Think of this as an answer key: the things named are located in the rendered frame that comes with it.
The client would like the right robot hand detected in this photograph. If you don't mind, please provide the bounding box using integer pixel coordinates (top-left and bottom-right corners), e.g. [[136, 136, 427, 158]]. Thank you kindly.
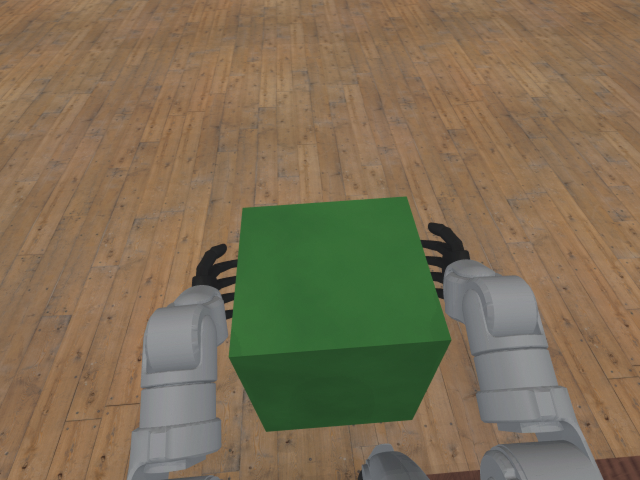
[[420, 222, 470, 299]]

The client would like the left robot hand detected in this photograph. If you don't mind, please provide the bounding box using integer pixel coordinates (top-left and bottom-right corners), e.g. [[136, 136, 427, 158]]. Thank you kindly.
[[192, 244, 238, 320]]

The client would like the right robot upper arm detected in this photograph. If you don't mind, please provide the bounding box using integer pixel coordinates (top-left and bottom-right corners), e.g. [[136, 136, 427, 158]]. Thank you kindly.
[[480, 440, 601, 480]]

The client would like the right robot thigh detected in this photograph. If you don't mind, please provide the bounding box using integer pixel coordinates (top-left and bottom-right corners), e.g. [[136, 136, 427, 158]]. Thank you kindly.
[[362, 451, 430, 480]]

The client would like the robot right forearm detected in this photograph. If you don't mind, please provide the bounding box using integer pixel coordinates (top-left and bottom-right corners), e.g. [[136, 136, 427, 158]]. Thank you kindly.
[[443, 259, 604, 480]]

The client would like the carton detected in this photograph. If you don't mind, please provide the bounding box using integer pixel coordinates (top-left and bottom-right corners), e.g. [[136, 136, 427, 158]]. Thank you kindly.
[[229, 196, 451, 432]]

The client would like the robot left forearm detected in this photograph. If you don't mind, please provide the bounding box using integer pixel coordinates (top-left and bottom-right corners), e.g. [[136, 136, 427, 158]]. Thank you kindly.
[[127, 285, 228, 480]]

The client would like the right robot shin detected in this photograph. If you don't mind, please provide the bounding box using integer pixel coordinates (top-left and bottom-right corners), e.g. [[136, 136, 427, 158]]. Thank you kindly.
[[368, 443, 394, 460]]

